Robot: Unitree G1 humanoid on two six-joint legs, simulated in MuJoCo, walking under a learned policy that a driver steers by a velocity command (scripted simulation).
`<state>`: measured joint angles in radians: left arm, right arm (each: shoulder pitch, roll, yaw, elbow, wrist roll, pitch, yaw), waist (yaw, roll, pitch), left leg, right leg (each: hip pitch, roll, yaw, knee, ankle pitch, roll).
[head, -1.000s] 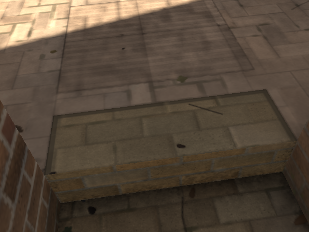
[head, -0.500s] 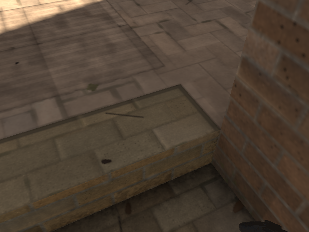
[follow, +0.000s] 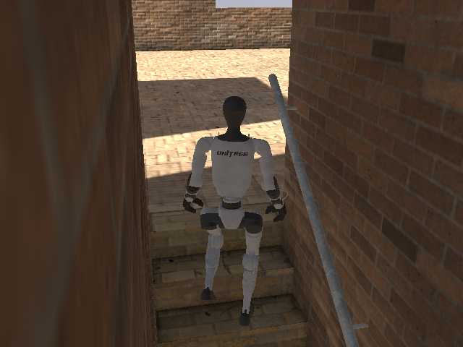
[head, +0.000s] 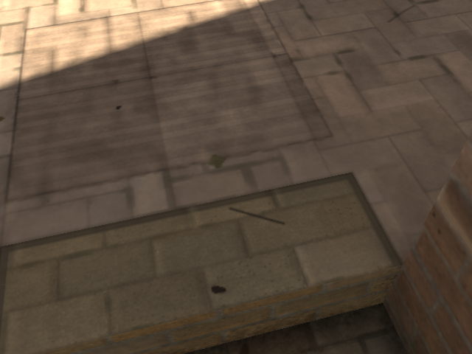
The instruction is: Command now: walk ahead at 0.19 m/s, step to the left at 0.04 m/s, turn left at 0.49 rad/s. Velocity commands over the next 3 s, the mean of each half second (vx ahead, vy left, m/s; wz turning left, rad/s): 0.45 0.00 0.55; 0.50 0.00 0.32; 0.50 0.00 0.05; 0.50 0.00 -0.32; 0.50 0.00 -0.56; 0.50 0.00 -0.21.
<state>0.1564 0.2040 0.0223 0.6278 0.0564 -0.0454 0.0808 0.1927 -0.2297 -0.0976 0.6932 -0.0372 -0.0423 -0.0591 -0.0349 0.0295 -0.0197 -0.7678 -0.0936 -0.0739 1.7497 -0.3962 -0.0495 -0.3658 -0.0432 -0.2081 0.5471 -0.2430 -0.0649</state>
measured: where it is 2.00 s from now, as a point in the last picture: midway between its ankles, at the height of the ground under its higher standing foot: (111, 172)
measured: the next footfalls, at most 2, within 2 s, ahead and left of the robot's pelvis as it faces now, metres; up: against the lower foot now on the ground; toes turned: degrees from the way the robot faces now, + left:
left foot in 0.54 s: +0.27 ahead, +0.23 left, +0.19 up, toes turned +18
right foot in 1.00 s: +0.60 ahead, +0.13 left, +0.38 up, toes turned +21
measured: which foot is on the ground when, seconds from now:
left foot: up 0.00-0.52, down 0.54-1.00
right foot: down 0.00-0.56, up 0.58-0.98, down 1.00-1.00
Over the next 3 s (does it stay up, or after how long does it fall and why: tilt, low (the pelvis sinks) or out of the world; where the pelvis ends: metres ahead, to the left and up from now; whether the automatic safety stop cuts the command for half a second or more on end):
stays up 1.34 0.28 0.39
